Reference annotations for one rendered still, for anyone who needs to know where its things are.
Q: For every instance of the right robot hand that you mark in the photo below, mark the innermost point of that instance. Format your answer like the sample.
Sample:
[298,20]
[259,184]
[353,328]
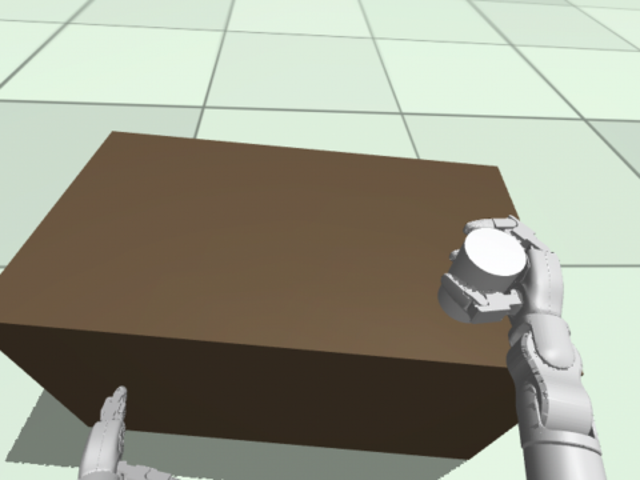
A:
[537,289]

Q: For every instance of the can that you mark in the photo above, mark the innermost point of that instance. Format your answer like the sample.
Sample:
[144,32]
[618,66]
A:
[489,259]

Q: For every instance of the right robot arm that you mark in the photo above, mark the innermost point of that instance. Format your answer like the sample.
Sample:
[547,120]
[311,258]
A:
[555,416]

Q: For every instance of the left robot hand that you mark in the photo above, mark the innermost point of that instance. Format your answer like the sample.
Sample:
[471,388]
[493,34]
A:
[104,446]

